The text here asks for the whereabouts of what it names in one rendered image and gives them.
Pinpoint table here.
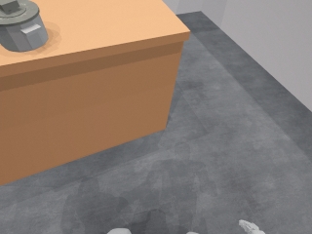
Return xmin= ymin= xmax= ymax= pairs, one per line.
xmin=0 ymin=0 xmax=191 ymax=186

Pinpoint pot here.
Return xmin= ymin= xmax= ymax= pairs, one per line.
xmin=0 ymin=14 xmax=49 ymax=53

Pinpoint robot right hand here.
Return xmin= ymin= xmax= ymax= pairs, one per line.
xmin=239 ymin=219 xmax=265 ymax=234

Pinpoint knob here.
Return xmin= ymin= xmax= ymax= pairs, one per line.
xmin=0 ymin=0 xmax=20 ymax=12

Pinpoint lid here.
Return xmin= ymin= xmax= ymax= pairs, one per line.
xmin=0 ymin=0 xmax=40 ymax=27

